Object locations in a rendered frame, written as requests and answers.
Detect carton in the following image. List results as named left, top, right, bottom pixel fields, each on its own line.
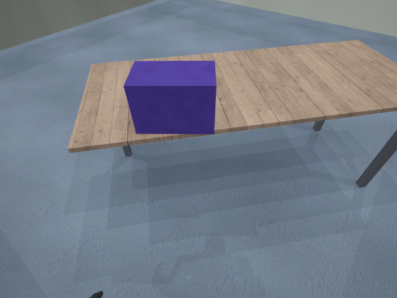
left=123, top=61, right=216, bottom=134

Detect table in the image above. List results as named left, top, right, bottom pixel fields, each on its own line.
left=68, top=40, right=397, bottom=187

